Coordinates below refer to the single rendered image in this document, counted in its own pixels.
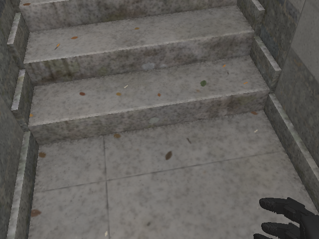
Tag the right robot hand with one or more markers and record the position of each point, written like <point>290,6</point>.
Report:
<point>296,212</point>

